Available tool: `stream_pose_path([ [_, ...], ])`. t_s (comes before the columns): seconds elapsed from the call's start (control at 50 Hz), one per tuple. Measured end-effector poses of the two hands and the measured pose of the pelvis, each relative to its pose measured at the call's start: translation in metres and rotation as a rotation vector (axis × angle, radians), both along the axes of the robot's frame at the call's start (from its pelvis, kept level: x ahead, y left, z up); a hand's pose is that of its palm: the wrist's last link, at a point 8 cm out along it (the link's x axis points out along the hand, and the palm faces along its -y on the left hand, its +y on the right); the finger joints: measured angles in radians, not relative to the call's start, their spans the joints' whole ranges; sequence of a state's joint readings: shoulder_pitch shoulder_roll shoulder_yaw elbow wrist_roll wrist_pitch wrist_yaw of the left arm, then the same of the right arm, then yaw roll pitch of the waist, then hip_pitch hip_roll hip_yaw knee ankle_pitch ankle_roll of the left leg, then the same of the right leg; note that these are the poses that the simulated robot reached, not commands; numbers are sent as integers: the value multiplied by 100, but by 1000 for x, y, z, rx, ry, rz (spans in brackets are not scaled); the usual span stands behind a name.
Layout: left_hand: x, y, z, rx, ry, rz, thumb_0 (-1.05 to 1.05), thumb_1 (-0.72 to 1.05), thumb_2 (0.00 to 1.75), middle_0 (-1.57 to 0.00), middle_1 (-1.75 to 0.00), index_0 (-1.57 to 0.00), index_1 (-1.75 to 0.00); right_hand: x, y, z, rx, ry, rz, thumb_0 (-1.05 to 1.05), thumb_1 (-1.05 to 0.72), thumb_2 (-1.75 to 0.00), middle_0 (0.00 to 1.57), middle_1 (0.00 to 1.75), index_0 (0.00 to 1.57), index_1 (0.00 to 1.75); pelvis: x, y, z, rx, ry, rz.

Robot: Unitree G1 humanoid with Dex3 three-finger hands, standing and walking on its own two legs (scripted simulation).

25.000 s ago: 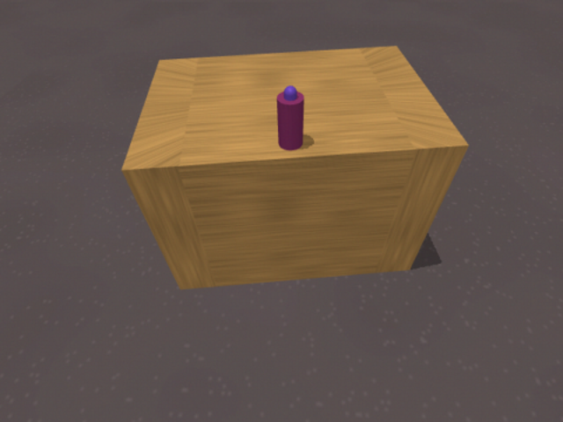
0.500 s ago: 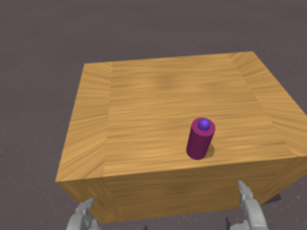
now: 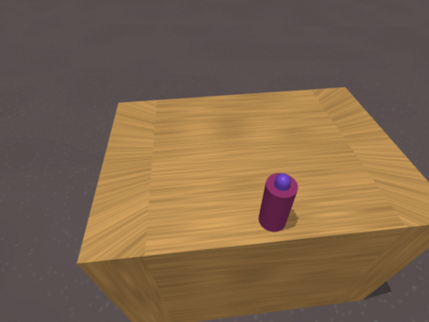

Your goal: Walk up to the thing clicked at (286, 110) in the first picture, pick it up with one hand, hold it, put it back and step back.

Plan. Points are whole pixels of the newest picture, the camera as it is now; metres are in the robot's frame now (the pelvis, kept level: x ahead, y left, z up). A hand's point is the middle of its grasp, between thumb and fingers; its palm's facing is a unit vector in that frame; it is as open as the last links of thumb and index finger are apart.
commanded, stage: home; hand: right
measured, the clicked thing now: (277, 200) +0.39 -0.13 -0.03
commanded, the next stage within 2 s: stand in 1.58 s
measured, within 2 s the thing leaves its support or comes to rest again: neither
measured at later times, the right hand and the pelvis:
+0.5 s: hand out of the picture +0.01 -0.25 -0.15, palm faces -0.04 +0.93 -0.35, open 17.4 cm; pelvis -0.03 +0.01 +0.01, yaw +0 degrees
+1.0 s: hand out of the picture +0.06 -0.24 -0.14, palm faces -0.02 +0.94 -0.34, open 17.4 cm; pelvis -0.01 +0.01 +0.01, yaw +0 degrees
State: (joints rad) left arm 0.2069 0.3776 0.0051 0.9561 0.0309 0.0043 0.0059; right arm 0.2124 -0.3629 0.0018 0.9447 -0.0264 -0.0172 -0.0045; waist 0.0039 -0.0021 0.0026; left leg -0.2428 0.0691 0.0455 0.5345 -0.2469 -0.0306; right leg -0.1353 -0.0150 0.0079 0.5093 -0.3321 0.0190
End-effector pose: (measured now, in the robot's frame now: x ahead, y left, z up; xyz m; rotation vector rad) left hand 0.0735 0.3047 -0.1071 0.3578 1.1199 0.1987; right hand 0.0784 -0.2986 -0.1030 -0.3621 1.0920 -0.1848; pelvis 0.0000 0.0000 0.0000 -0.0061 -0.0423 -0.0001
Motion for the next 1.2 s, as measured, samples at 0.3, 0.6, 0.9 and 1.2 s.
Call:
stream_pose_path([
  [0.3, -46, -3, -8, -44, 97, 5, 1, 90, 89, -20, -30, -21, -30, -52, 8, -2, 16, 110, -39, 0, 54, -5, 6, 5, 6, 5, -27, 6, 8, -4, -28, 1],
  [0.6, -81, 4, -10, -34, 199, 45, 1, 90, 89, -20, -30, -21, -30, -65, 4, -5, 19, 171, -61, 0, 52, -7, 6, 5, 6, 5, -31, 7, 9, -7, -6, 3],
  [0.9, -34, 1, -6, -37, 139, 26, 1, 90, 89, -20, -30, -21, -30, -30, 11, -5, 31, 128, -53, 0, 52, -6, 6, 5, 6, 5, -13, 9, 11, 3, -2, -4],
  [1.2, -4, 0, -1, -29, 99, 17, 1, 90, 89, -20, -30, -21, -30, -11, 8, -3, 27, 110, -62, 0, 53, -6, 6, 5, 6, 5, -1, 8, 12, 5, -3, -6],
])
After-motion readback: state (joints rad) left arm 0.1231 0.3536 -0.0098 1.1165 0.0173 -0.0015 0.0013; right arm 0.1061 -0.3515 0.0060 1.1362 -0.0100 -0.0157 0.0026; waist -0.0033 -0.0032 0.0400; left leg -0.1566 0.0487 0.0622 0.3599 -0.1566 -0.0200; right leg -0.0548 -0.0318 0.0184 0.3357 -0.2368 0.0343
